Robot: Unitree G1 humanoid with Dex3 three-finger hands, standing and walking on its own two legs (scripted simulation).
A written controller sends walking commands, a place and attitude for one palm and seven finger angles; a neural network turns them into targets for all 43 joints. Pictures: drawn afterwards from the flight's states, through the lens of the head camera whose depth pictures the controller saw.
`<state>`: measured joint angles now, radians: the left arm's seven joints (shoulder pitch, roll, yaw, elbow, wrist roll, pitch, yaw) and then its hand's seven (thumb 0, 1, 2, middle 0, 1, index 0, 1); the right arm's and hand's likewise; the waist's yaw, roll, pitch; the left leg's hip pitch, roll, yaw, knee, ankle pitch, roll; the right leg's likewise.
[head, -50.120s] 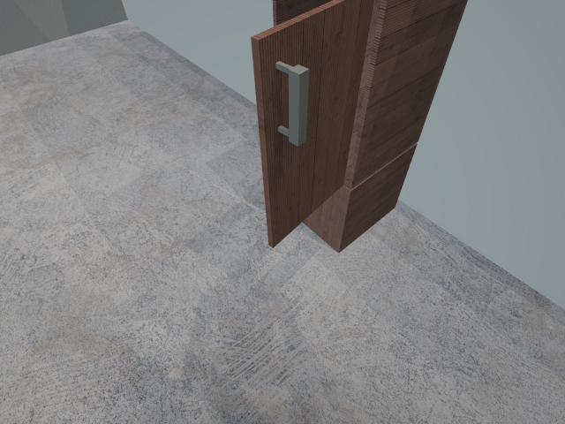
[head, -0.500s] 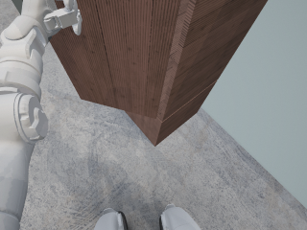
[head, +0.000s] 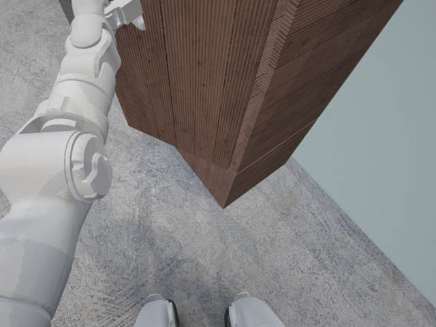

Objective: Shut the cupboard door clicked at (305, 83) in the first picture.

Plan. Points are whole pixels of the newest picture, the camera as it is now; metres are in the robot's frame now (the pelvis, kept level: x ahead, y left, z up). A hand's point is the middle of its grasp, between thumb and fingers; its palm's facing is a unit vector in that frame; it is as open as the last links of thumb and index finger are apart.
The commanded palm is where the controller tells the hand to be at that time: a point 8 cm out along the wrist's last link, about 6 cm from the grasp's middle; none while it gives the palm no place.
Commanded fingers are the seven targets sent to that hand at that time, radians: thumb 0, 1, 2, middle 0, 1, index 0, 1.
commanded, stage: pull the fist back off the door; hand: left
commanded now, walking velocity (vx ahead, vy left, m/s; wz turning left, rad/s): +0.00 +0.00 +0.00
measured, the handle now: out of the picture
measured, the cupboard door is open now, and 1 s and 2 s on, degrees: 28 28 28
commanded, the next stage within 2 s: draw the hand back to the body in 0.70 s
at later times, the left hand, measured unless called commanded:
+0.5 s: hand (136, 37) +0.53 +0.05 +0.17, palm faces +0.02 -1.00 -0.03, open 3.1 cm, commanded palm +0.49 +0.09 +0.18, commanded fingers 0.00 0.90 0.90 -1.30 -1.50 -1.30 -1.50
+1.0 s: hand (120, 54) +0.48 +0.07 +0.18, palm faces +0.03 -1.00 +0.00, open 3.1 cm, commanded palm +0.43 +0.12 +0.18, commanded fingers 0.00 0.90 0.90 -1.30 -1.50 -1.30 -1.50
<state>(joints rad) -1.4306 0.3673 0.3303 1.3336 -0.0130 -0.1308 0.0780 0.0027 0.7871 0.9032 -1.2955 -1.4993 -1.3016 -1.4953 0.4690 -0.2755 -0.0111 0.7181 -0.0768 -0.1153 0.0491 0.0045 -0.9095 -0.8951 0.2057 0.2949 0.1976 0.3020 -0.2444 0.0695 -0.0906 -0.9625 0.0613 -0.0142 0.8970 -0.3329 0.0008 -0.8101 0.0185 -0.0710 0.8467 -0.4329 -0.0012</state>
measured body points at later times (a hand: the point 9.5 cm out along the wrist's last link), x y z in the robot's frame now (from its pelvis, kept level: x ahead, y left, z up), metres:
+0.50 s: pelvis +0.02 -0.02 +0.03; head +0.08 -0.04 +0.47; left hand +0.52 +0.10 +0.17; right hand -0.02 -0.28 -0.10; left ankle +0.04 +0.12 -0.69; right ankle -0.03 -0.12 -0.69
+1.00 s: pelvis +0.02 -0.02 +0.03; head +0.05 -0.04 +0.48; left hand +0.47 +0.12 +0.19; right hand +0.07 -0.27 -0.10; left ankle +0.04 +0.12 -0.69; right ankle -0.03 -0.12 -0.69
